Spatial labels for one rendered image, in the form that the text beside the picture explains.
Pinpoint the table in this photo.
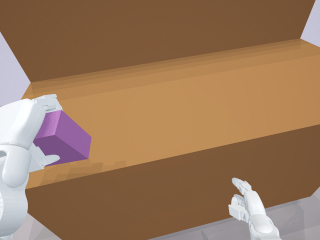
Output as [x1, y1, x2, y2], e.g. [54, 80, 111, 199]
[0, 0, 320, 240]

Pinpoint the robot right forearm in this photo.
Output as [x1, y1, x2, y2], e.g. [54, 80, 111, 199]
[248, 213, 282, 240]

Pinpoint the right robot hand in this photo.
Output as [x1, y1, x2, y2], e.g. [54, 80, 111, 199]
[228, 177, 266, 223]

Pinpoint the robot left forearm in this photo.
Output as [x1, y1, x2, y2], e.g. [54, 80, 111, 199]
[0, 144, 32, 240]

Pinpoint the sponge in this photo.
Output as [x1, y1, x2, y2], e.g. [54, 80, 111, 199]
[33, 110, 92, 167]

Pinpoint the left robot hand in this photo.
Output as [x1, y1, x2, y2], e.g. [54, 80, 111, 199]
[0, 94, 63, 173]

